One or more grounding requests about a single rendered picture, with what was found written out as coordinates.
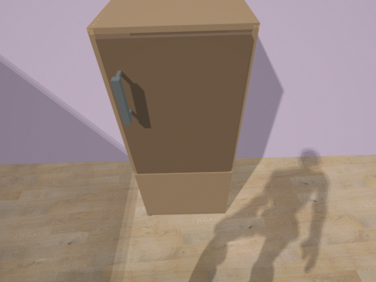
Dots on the cupboard door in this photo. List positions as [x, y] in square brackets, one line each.
[184, 91]

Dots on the handle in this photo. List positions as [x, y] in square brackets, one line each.
[121, 98]

